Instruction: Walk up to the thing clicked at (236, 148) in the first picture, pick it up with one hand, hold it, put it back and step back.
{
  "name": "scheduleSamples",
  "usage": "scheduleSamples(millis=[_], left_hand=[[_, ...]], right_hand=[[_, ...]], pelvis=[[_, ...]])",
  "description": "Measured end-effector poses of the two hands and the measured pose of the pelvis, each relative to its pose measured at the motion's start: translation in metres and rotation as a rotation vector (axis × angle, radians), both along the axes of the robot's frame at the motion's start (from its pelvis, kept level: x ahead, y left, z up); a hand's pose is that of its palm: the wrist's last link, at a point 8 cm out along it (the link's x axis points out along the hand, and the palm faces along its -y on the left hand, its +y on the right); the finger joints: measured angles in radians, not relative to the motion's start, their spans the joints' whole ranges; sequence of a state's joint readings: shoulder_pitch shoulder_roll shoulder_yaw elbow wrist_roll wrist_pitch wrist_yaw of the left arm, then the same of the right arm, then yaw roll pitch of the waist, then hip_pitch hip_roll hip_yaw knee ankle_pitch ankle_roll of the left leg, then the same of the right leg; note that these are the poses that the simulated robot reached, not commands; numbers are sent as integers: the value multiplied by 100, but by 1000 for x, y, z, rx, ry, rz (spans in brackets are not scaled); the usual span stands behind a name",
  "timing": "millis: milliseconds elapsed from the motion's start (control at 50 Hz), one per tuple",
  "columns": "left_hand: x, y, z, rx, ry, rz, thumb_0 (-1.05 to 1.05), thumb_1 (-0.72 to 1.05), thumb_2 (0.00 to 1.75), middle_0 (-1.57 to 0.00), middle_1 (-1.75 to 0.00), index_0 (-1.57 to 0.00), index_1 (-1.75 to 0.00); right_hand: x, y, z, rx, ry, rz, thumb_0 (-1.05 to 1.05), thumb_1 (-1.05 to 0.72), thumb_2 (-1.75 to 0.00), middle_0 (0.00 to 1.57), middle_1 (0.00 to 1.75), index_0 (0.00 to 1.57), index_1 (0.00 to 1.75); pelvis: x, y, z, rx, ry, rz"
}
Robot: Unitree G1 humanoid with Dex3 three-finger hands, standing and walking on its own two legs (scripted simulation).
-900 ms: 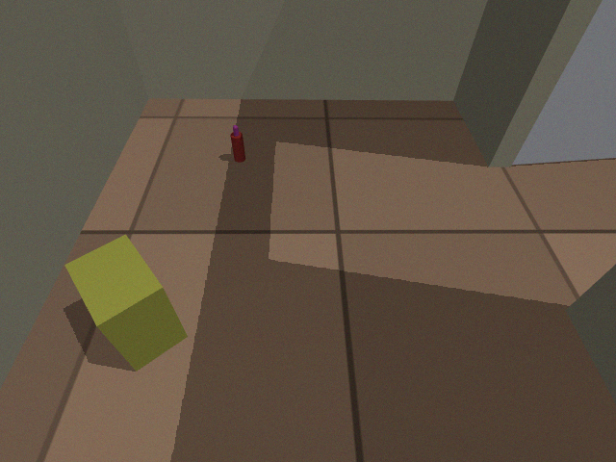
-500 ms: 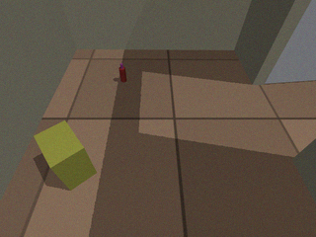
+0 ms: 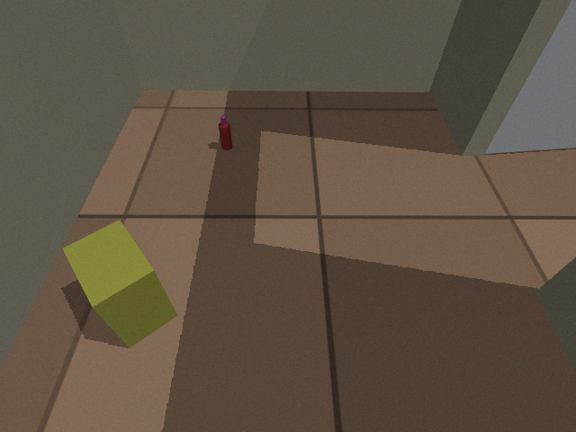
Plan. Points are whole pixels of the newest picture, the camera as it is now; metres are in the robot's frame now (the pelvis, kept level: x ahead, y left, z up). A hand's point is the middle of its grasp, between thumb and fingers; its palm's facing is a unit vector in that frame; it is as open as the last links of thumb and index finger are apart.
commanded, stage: stand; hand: left
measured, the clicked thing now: (225, 132) +1.64 +0.30 -0.68
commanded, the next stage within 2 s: walk up in 0.22 s
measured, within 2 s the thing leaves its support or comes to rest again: neither
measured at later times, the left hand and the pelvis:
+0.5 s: hand out of the picture +0.05 +0.31 -0.15, palm faces +0.08 -0.92 -0.38, open 7.4 cm; pelvis +0.05 +0.01 -0.01, yaw +4 degrees
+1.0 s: hand (113, 302) +0.36 +0.33 -0.14, palm faces -0.03 -0.92 -0.40, open 7.4 cm; pelvis +0.27 +0.04 -0.03, yaw +3 degrees
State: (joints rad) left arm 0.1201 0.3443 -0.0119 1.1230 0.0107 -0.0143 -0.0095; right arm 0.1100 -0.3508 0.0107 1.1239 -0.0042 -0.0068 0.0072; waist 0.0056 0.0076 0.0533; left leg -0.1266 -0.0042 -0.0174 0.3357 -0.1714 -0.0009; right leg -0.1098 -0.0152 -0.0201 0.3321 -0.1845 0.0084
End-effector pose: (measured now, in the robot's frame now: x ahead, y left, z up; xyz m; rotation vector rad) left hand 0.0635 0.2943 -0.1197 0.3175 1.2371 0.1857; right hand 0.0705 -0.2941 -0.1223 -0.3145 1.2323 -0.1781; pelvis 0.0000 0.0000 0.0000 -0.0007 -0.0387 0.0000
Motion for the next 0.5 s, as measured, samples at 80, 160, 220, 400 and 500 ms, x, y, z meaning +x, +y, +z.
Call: scheduleSamples(millis=[80,160,220,400,500], left_hand=[[1,0,0,0,-3,-1,1,91,90,-20,-30,-20,-30],[3,-1,1,1,-6,-1,1,91,90,-20,-30,-20,-30],[3,-1,1,1,-9,0,1,91,90,-20,-30,-20,-30],[-3,26,5,29,-84,48,1,91,90,-21,-30,-20,-30],[-21,53,9,52,-18,112,1,91,90,-21,-30,-20,-30]], right_hand=[[0,-1,0,0,0,0,0,-90,-90,20,30,20,30],[0,-1,0,-1,1,0,0,-90,-90,20,30,20,30],[0,-1,0,-1,1,1,0,-90,-90,20,30,20,30],[21,-21,-1,-17,-9,36,0,-90,-90,20,30,20,30],[72,-13,13,-36,-35,97,1,-90,-90,20,30,20,30]], pelvis=[[1,0,0,0,0,1],[1,-1,0,0,-1,2],[1,-1,0,0,-1,3],[20,-2,-12,-15,19,46],[48,14,-8,-23,7,76]])
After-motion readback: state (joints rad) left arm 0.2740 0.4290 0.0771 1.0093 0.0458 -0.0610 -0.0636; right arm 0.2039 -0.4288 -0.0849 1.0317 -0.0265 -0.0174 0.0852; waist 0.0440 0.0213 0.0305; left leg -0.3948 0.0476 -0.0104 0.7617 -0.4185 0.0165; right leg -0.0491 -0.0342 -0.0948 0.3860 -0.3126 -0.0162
